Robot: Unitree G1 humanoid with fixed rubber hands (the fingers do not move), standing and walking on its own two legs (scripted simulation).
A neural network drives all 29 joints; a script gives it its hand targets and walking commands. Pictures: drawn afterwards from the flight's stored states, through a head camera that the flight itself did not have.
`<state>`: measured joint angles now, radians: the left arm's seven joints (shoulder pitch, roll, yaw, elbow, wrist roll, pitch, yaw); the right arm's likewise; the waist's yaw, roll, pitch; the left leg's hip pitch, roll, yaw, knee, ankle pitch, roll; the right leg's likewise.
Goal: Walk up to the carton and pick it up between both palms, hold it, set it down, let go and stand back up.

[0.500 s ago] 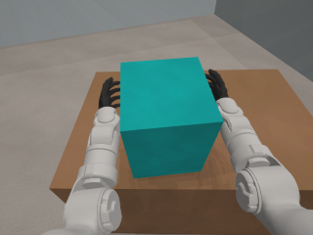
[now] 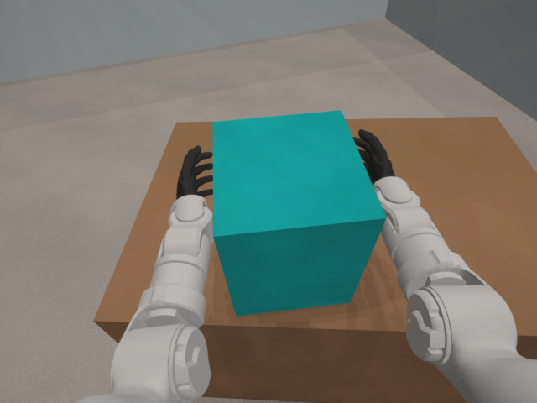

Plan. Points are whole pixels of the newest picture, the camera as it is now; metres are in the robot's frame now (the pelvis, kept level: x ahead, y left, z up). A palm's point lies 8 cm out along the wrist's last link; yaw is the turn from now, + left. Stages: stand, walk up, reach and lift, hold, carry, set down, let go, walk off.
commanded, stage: set down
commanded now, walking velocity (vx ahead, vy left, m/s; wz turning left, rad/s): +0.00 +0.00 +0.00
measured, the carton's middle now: (286, 218) +0.39 +0.04 +0.06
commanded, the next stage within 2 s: none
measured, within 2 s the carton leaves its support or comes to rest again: rests again in 1.24 s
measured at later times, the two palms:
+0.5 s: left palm (194, 203) +0.39 +0.19 +0.09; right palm (370, 184) +0.45 -0.10 +0.08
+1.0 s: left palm (201, 210) +0.40 +0.18 +0.06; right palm (367, 189) +0.47 -0.10 +0.05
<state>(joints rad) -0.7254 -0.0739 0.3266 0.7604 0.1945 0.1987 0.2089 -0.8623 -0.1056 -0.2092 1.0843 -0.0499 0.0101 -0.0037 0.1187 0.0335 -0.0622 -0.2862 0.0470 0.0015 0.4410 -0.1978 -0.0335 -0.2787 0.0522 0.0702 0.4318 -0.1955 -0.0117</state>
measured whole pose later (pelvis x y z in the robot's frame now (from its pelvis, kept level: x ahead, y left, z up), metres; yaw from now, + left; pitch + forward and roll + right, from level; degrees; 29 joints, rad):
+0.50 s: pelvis +0.01 +0.00 +0.00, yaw +0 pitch +7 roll +0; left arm -0.72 -0.11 0.38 0.79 0.19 0.14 0.21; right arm -0.86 -0.10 -0.34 1.13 -0.21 -0.05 0.06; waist 0.16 0.04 -0.09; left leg -0.36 0.05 0.00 0.43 -0.20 -0.04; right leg -0.36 0.05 0.07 0.43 -0.20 -0.02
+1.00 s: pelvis +0.02 -0.01 +0.00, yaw +0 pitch +14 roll +0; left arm -0.69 -0.14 0.39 0.81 0.19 0.05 0.23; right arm -0.86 -0.12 -0.35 1.18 -0.25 -0.15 0.08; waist 0.18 0.05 -0.14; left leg -0.47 0.05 0.00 0.43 -0.19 -0.04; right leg -0.47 0.05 0.07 0.43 -0.20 -0.02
